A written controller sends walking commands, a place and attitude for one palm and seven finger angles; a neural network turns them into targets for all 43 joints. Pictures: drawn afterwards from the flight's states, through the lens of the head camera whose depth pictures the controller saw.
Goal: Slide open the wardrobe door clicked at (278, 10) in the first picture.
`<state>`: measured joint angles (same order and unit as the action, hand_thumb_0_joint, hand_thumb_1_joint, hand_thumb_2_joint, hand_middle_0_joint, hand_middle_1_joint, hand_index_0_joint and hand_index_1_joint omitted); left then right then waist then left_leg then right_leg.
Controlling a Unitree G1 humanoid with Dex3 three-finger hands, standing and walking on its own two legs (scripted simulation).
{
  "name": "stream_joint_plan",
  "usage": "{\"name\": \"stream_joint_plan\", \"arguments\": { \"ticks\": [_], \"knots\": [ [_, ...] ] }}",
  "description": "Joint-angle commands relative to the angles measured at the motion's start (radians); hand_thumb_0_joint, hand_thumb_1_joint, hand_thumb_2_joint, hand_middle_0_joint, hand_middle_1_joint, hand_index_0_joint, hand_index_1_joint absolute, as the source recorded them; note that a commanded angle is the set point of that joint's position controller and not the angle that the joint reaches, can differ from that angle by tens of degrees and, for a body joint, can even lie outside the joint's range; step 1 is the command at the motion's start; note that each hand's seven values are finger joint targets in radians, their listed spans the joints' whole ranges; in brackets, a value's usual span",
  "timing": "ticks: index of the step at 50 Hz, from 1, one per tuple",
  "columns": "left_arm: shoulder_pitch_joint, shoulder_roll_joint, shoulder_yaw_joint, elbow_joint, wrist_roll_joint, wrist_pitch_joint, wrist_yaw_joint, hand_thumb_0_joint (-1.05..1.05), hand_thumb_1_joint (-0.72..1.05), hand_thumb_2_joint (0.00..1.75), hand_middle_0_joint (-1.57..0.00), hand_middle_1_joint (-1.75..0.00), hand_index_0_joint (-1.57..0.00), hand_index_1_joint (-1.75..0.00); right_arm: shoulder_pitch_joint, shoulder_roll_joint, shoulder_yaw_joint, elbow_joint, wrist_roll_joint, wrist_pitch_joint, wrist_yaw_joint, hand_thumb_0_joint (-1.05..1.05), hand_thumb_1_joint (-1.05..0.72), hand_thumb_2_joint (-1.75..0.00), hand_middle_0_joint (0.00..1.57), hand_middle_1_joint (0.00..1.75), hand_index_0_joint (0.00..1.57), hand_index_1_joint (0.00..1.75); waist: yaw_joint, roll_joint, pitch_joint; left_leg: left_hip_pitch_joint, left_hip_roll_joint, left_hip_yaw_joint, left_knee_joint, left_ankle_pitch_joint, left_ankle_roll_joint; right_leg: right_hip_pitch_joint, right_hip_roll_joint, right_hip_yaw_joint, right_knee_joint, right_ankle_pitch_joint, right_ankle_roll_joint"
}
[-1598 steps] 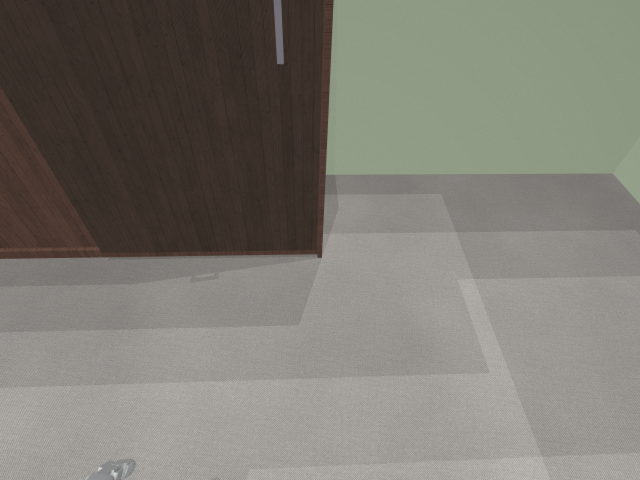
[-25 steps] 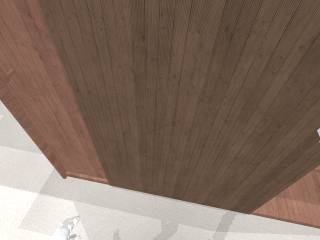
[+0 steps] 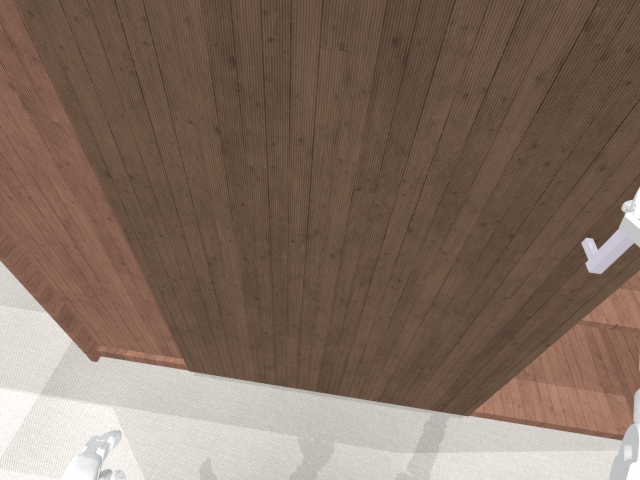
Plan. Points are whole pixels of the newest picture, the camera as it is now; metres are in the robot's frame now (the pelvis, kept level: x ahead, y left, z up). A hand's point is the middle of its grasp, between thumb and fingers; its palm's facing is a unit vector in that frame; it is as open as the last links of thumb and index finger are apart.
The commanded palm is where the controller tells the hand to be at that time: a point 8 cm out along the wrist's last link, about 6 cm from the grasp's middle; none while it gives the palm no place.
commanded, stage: stop walking and hold the door there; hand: right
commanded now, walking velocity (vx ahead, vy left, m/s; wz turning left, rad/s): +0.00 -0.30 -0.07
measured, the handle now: out of the picture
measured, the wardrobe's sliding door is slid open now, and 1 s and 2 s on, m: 0.52 0.52 0.52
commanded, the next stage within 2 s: loosen the grip on the handle in 1.52 s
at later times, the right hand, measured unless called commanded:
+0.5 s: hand (636, 223) +0.40 -0.32 +0.17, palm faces +0.30 +0.92 -0.23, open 5.4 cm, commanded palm +0.36 -0.36 +0.16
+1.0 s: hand out of the picture +0.38 -0.32 +0.17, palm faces +0.11 +0.99 -0.13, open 5.7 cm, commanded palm +0.36 -0.36 +0.16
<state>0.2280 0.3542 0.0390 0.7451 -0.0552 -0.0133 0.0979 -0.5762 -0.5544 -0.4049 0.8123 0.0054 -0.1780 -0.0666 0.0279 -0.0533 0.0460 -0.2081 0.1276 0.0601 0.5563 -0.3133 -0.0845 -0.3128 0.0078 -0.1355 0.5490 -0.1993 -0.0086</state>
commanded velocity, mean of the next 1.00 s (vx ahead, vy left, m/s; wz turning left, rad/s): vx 0.08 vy -0.08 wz -0.06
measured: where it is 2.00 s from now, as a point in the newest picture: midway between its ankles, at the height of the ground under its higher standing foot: outside the picture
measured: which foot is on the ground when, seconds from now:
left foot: down 0.00-0.02, up 0.04-0.30, down 0.32-0.56, up 0.58-0.78, down 0.80-1.00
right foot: down 0.00-0.30, up 0.32-0.56, down 0.58-1.00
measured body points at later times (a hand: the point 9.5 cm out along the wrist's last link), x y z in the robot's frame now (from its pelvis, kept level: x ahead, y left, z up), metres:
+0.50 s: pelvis -0.03 -0.10 +0.01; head +0.05 -0.09 +0.45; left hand +0.10 +0.15 -0.12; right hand +0.37 -0.37 +0.19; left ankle -0.08 +0.05 -0.73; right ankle +0.04 -0.28 -0.68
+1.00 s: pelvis -0.03 -0.19 +0.00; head +0.05 -0.18 +0.44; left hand +0.16 +0.01 -0.12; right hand +0.37 -0.38 +0.18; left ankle -0.02 -0.10 -0.73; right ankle -0.02 -0.31 -0.72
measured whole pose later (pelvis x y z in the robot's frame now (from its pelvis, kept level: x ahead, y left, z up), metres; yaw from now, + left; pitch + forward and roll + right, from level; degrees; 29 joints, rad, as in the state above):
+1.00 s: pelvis -0.03 -0.19 +0.00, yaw -4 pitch -1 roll -2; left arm 0.10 0.18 -0.08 0.67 -0.01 -0.09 0.07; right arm -0.60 -0.20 -0.06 0.27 0.06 -0.09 -0.08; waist 0.00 0.01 0.19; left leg -0.27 0.04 0.10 0.60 -0.31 0.04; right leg -0.31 -0.01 -0.08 0.64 -0.32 0.03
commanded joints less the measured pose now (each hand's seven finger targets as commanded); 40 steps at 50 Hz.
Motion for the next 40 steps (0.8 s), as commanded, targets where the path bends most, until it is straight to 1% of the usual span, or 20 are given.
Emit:
{"name": "stream_joint_plan", "arguments": {
  "ticks": [1, 2, 6, 8, 11, 13, 14, 15, 16, 17, 19, 24, 26, 27, 28, 29, 30, 31, 38, 40],
  "knots": [
    [-0.067, 0.110, 0.022, -0.167, 0.006, -0.053, -0.006, 0.00, 0.90, 0.90, -0.20, -0.30, -0.20, -0.30, -0.339, -0.212, 0.042, -0.243, 0.008, -0.057, -0.025, 0.00, -0.90, -0.90, 0.45, 1.40, 0.45, 1.40, -0.008, -0.094, -0.241, -0.148, 0.017, 0.017, 0.155, -0.026, 0.055, 0.236, -0.253, 0.250, -0.178, 0.325, -0.028],
    [-0.086, 0.101, 0.017, -0.181, 0.010, -0.065, -0.010, 0.00, 0.90, 0.90, -0.20, -0.30, -0.20, -0.30, -0.365, -0.186, 0.080, -0.325, 0.015, -0.074, -0.021, 0.00, -0.90, -0.90, 0.45, 1.40, 0.45, 1.40, -0.006, -0.228, -0.273, -0.216, -0.051, 0.017, 0.376, -0.288, 0.053, 0.282, -0.307, 0.339, -0.270, 0.347, -0.050],
    [-0.082, 0.083, 0.016, -0.167, 0.009, -0.106, -0.009, 0.00, 0.90, 0.90, -0.20, -0.30, -0.20, -0.30, -0.364, -0.211, 0.048, -0.397, 0.017, -0.069, -0.046, 0.00, -0.90, -0.90, 0.45, 1.40, 0.45, 1.40, -0.028, -0.078, -0.329, -0.207, -0.046, 0.031, 0.525, -0.243, 0.049, 0.292, -0.249, 0.213, -0.233, 0.347, -0.091],
    [-0.095, 0.069, 0.004, -0.170, 0.010, -0.115, -0.012, 0.00, 0.90, 0.90, -0.20, -0.30, -0.20, -0.30, -0.390, -0.209, 0.054, -0.420, 0.019, -0.060, -0.044, 0.00, -0.90, -0.90, 0.45, 1.40, 0.45, 1.40, -0.031, -0.103, -0.329, -0.168, -0.042, 0.064, 0.433, -0.238, 0.047, 0.297, -0.224, 0.173, -0.232, 0.339, -0.104],
    [-0.123, 0.044, -0.013, -0.195, 0.020, -0.125, -0.025, 0.00, 0.90, 0.90, -0.20, -0.30, -0.20, -0.30, -0.422, -0.178, 0.085, -0.455, 0.031, -0.036, -0.042, 0.00, -0.90, -0.90, 0.45, 1.40, 0.45, 1.40, -0.045, -0.160, -0.332, -0.026, -0.057, 0.119, 0.235, -0.232, 0.063, 0.238, -0.194, 0.139, -0.293, 0.179, -0.057],
    [-0.145, 0.042, -0.014, -0.215, 0.036, -0.126, -0.044, 0.00, 0.90, 0.90, -0.20, -0.30, -0.20, -0.30, -0.400, -0.192, 0.067, -0.456, 0.042, -0.032, -0.043, 0.00, -0.90, -0.90, 0.45, 1.40, 0.45, 1.40, -0.083, -0.139, -0.342, 0.200, -0.042, 0.143, -0.030, -0.140, 0.102, 0.098, -0.130, 0.106, -0.211, 0.230, 0.047],
    [-0.164, 0.050, -0.003, -0.226, 0.040, -0.118, -0.060, 0.00, 0.90, 0.90, -0.20, -0.30, -0.20, -0.30, -0.381, -0.208, 0.051, -0.456, 0.039, -0.034, -0.041, 0.00, -0.90, -0.90, 0.45, 1.40, 0.45, 1.40, -0.120, 0.020, -0.319, 0.331, 0.110, 0.011, -0.254, -0.019, 0.186, -0.087, -0.057, 0.099, 0.111, 0.101, 0.134],
    [-0.124, 0.075, 0.001, -0.213, 0.028, -0.099, -0.067, 0.00, 0.90, 0.90, -0.20, -0.30, -0.20, -0.30, -0.422, -0.278, 0.017, -0.452, 0.025, -0.055, -0.040, 0.00, -0.90, -0.90, 0.45, 1.40, 0.45, 1.40, -0.100, 0.442, -0.231, 0.313, 0.554, -0.628, -0.358, 0.152, 0.353, -0.401, -0.016, 0.256, 0.635, -0.366, 0.095],
    [-0.136, 0.076, -0.013, -0.194, 0.045, -0.108, -0.062, 0.00, 0.90, 0.90, -0.20, -0.30, -0.20, -0.30, -0.416, -0.227, 0.027, -0.420, 0.060, -0.025, -0.045, 0.00, -0.90, -0.90, 0.45, 1.40, 0.45, 1.40, -0.062, 0.223, -0.184, 0.241, 0.580, -0.524, -0.304, 0.430, 0.328, -0.449, -0.041, 0.343, 0.786, -0.294, 0.085],
    [-0.088, 0.030, -0.021, -0.170, 0.042, -0.120, -0.067, 0.00, 0.90, 0.90, -0.20, -0.30, -0.20, -0.30, -0.496, -0.152, 0.086, -0.518, 0.061, -0.037, -0.032, 0.00, -0.90, -0.90, 0.45, 1.40, 0.45, 1.40, -0.019, 0.194, -0.273, 0.336, 0.479, -0.372, -0.197, 0.537, 0.279, -0.458, -0.032, 0.332, 0.788, -0.248, 0.083],
    [-0.105, 0.018, -0.022, -0.161, 0.029, -0.120, -0.062, 0.00, 0.90, 0.90, -0.20, -0.30, -0.20, -0.30, -0.484, -0.191, 0.032, -0.550, 0.043, -0.060, -0.033, 0.00, -0.90, -0.90, 0.45, 1.40, 0.45, 1.40, -0.036, 0.259, -0.198, 0.314, 0.363, -0.128, -0.127, 0.658, 0.169, -0.438, -0.075, 0.232, 0.696, -0.215, 0.079],
    [-0.188, -0.046, -0.026, -0.185, 0.036, -0.109, -0.031, 0.00, 0.90, 0.90, -0.20, -0.30, -0.20, -0.30, -0.433, -0.121, 0.062, -0.660, 0.020, -0.064, -0.025, 0.00, -0.90, -0.90, 0.45, 1.40, 0.45, 1.40, -0.064, 0.260, -0.239, 0.201, 0.262, 0.061, 0.011, 0.806, 0.106, -0.026, 0.005, -0.058, 0.103, -0.156, 0.054],
    [-0.184, -0.042, -0.014, -0.191, 0.035, -0.103, -0.018, 0.00, 0.90, 0.90, -0.20, -0.30, -0.20, -0.30, -0.490, -0.057, 0.121, -0.763, 0.023, -0.063, -0.025, 0.00, -0.90, -0.90, 0.45, 1.40, 0.45, 1.40, -0.021, 0.201, -0.335, 0.122, 0.218, 0.122, 0.194, 0.785, 0.070, 0.208, 0.047, -0.159, -0.069, 0.051, 0.069],
    [-0.178, -0.031, -0.004, -0.204, 0.029, -0.103, -0.013, 0.00, 0.90, 0.90, -0.20, -0.30, -0.20, -0.30, -0.485, 0.012, 0.188, -0.822, 0.034, -0.065, -0.020, 0.00, -0.90, -0.90, 0.45, 1.40, 0.45, 1.40, 0.004, 0.096, -0.353, -0.006, 0.158, 0.147, 0.382, 0.570, 0.046, 0.352, -0.018, -0.114, -0.086, 0.175, 0.042],
    [-0.152, 0.021, 0.016, -0.221, 0.017, -0.113, -0.017, 0.00, 0.90, 0.90, -0.20, -0.30, -0.20, -0.30, -0.487, 0.085, 0.236, -0.907, 0.052, -0.077, -0.010, 0.00, -0.90, -0.90, 0.45, 1.40, 0.45, 1.40, 0.014, -0.192, -0.431, -0.256, 0.018, 0.115, 0.657, -0.068, 0.008, 0.515, -0.263, 0.215, -0.079, 0.570, -0.077],
    [-0.113, 0.022, 0.013, -0.223, 0.007, -0.128, -0.032, 0.00, 0.90, 0.90, -0.20, -0.30, -0.20, -0.30, -0.531, 0.176, 0.330, -0.991, 0.049, -0.096, -0.001, 0.00, -0.90, -0.90, 0.45, 1.40, 0.45, 1.40, 0.020, -0.247, -0.480, -0.312, -0.055, 0.008, 0.799, -0.417, 0.024, 0.520, -0.373, 0.374, -0.070, 0.767, -0.174],
    [-0.091, 0.012, 0.026, -0.192, -0.002, -0.150, -0.043, 0.00, 0.90, 0.90, -0.20, -0.30, -0.20, -0.30, -0.464, 0.270, 0.382, -0.898, 0.041, -0.090, 0.019, 0.00, -0.90, -0.90, 0.45, 1.40, 0.45, 1.40, 0.035, -0.119, -0.398, -0.335, -0.056, -0.028, 0.806, -0.340, 0.035, 0.433, -0.382, 0.373, -0.100, 0.538, -0.192],
    [-0.117, 0.029, 0.031, -0.171, 0.005, -0.145, -0.034, 0.00, 0.90, 0.90, -0.20, -0.30, -0.20, -0.30, -0.445, 0.183, 0.299, -0.887, 0.037, -0.069, 0.004, 0.00, -0.90, -0.90, 0.45, 1.40, 0.45, 1.40, 0.012, -0.176, -0.424, -0.332, -0.034, -0.053, 0.778, -0.289, 0.039, 0.404, -0.383, 0.379, -0.103, 0.378, -0.214],
    [-0.159, -0.013, -0.031, -0.190, 0.030, -0.137, -0.033, 0.00, 0.90, 0.90, -0.20, -0.30, -0.20, -0.30, -0.531, 0.184, 0.331, -0.875, 0.052, -0.007, -0.002, 0.00, -0.90, -0.90, 0.45, 1.40, 0.45, 1.40, -0.019, -0.109, -0.359, 0.062, -0.083, -0.030, 0.070, -0.049, 0.075, 0.149, -0.338, 0.241, -0.062, 0.192, -0.121],
    [-0.150, -0.044, -0.040, -0.200, 0.031, -0.120, -0.031, 0.00, 0.90, 0.90, -0.20, -0.30, -0.20, -0.30, -0.520, 0.149, 0.309, -0.850, 0.043, 0.000, -0.004, 0.00, -0.90, -0.90, 0.45, 1.40, 0.45, 1.40, -0.008, 0.132, -0.336, 0.119, 0.061, -0.226, -0.147, 0.123, 0.133, 0.031, -0.200, 0.126, 0.097, -0.010, -0.030]
  ]
}}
